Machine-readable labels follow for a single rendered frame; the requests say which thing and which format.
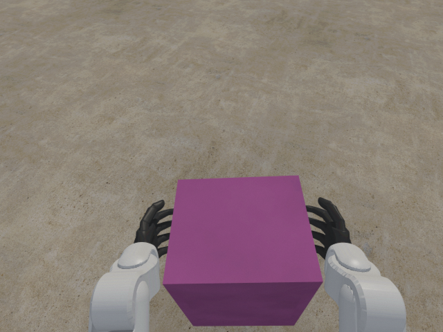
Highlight left robot forearm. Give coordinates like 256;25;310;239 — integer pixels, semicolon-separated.
88;242;161;332

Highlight right robot forearm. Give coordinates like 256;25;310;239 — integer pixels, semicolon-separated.
324;243;406;332

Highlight carton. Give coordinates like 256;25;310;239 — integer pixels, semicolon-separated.
163;175;323;326

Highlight robot left hand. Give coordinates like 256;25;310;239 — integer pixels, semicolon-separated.
134;200;174;258

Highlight robot right hand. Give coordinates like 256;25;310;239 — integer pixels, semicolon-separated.
306;197;352;260

